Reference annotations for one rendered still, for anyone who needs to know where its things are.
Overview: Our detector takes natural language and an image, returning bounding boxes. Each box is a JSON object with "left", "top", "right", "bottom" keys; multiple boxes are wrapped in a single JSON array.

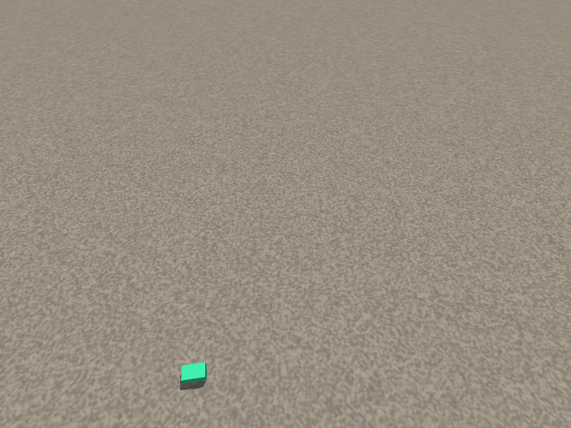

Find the small box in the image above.
[{"left": 181, "top": 362, "right": 207, "bottom": 383}]

